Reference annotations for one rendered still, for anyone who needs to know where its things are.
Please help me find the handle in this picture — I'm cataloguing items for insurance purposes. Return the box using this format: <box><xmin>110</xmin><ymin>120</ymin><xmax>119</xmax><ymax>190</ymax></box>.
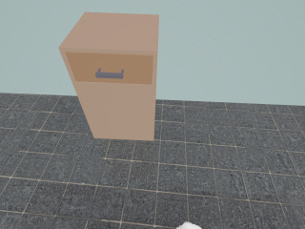
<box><xmin>95</xmin><ymin>68</ymin><xmax>124</xmax><ymax>79</ymax></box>

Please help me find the cabinet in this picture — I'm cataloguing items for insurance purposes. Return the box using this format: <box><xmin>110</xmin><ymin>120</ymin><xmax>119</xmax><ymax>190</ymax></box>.
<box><xmin>58</xmin><ymin>11</ymin><xmax>159</xmax><ymax>141</ymax></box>

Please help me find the drawer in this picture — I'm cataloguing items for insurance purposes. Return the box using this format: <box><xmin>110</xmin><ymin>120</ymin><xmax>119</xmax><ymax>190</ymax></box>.
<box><xmin>65</xmin><ymin>52</ymin><xmax>153</xmax><ymax>85</ymax></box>

